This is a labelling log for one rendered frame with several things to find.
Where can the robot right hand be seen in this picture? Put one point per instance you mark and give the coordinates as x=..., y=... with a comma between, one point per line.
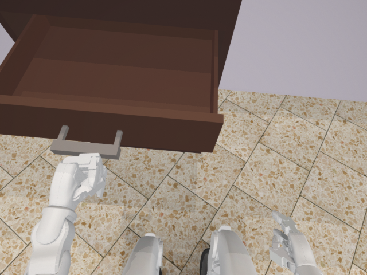
x=296, y=250

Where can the right robot shin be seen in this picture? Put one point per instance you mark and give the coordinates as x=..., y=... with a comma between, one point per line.
x=214, y=266

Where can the robot left thigh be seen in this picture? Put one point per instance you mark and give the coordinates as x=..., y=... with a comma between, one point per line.
x=145, y=257

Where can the robot left forearm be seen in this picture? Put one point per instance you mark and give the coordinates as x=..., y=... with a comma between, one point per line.
x=51, y=240

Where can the handle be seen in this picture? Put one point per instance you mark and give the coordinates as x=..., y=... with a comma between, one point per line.
x=72, y=148

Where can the cabinet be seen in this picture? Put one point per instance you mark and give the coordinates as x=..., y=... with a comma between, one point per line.
x=218, y=15

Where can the drawer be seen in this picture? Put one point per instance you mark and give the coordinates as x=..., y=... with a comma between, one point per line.
x=157, y=84

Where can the robot left hand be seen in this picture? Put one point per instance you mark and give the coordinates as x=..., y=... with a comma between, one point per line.
x=86, y=170

